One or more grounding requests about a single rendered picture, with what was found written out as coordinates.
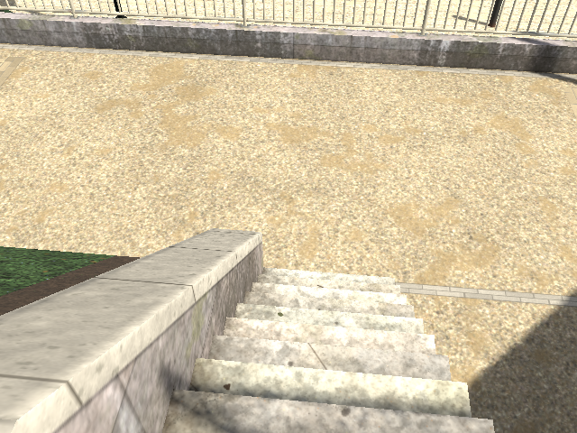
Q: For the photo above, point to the stairs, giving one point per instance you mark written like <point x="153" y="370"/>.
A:
<point x="323" y="352"/>

